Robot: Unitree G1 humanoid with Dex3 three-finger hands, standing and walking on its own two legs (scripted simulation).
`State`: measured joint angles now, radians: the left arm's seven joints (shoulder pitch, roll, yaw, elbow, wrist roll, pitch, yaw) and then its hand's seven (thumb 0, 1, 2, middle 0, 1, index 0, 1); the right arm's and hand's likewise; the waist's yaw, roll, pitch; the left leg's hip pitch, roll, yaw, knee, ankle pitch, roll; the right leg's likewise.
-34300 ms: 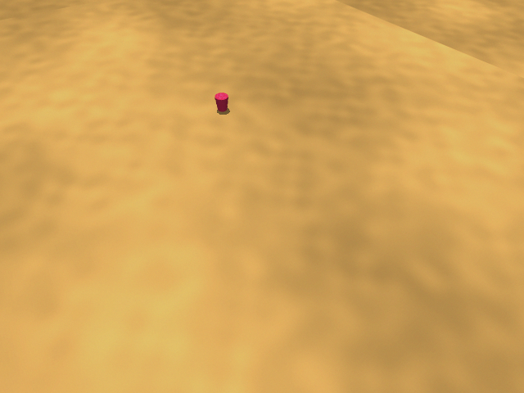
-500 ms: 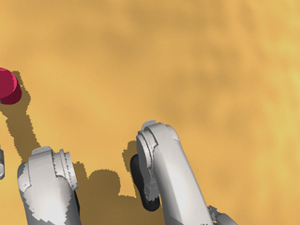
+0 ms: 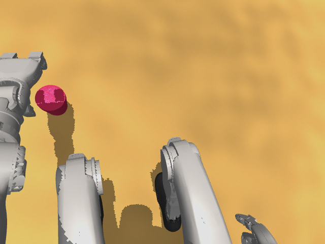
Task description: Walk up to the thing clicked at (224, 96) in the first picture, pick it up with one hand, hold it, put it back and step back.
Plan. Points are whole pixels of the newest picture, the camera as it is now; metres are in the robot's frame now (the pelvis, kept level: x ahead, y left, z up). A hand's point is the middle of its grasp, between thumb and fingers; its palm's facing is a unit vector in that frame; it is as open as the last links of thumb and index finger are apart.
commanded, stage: withdraw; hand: left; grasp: from above
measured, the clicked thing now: (54, 102) +0.53 +0.23 -0.33
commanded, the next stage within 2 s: home in 0.14 s
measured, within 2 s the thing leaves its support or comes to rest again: neither
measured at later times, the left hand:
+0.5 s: hand (20, 83) +0.51 +0.26 -0.12, palm faces -0.42 -0.14 -0.90, open 12.3 cm
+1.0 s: hand out of the picture +0.32 +0.22 +0.08, palm faces -0.18 -0.80 -0.57, open 7.4 cm
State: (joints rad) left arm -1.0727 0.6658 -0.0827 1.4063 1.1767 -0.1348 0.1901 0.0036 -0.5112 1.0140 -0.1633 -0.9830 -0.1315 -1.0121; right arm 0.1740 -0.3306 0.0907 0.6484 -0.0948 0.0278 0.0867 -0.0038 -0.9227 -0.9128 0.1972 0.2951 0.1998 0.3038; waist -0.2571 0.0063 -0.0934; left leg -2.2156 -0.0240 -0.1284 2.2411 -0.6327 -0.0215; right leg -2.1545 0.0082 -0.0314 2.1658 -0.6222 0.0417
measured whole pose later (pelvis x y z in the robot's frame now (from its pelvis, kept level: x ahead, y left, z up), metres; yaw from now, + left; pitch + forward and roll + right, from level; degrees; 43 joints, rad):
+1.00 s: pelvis +0.03 +0.00 +0.19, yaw +4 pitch +27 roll -4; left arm -0.14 0.35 -0.04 0.41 0.33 0.22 0.08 0.01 0.88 0.90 -0.21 -0.31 -0.21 -0.31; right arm 0.07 -0.25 0.01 0.56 0.03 -0.03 -0.02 0.00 -0.91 -0.90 0.20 0.29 0.20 0.30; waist -0.06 0.03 -0.21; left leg -1.53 0.00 -0.09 1.66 -0.61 -0.02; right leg -1.48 -0.01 -0.03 1.61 -0.60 0.03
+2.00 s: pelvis +0.10 +0.00 +0.34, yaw +7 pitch +10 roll -2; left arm 0.50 0.22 0.03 -0.13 -0.05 0.46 0.02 0.01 0.91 0.90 -0.20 -0.30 -0.20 -0.30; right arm 0.28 -0.22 0.04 0.52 0.01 -0.23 -0.17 0.01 -0.90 -0.90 0.20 0.30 0.20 0.30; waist -0.03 0.04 -0.16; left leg -0.69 0.02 -0.08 1.01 -0.49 -0.02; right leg -0.64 -0.01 -0.04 0.95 -0.47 0.02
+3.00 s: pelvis +0.10 +0.00 +0.34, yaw +6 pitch +10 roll -2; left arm 0.51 0.23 0.03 -0.14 -0.06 0.46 0.01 0.01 0.91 0.90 -0.20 -0.30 -0.20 -0.30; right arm 0.29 -0.22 0.03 0.53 0.01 -0.24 -0.17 0.01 -0.90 -0.90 0.20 0.30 0.20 0.30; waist -0.03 0.04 -0.16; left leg -0.70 0.02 -0.08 1.02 -0.50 -0.02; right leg -0.65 -0.01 -0.04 0.96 -0.49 0.02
